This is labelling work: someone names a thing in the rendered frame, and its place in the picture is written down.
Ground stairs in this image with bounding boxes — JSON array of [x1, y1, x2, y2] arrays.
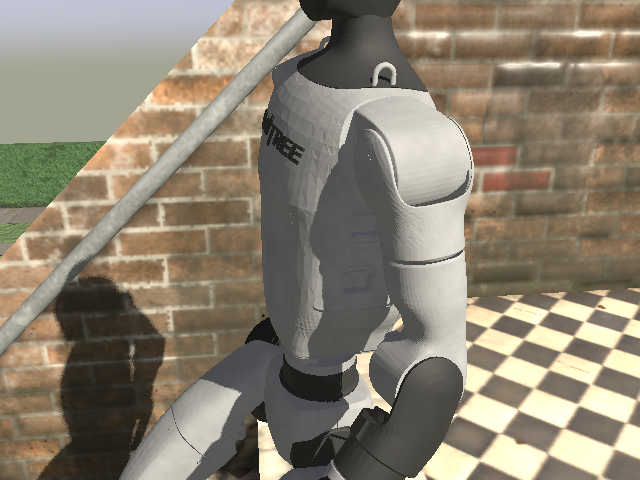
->
[[206, 419, 294, 480]]

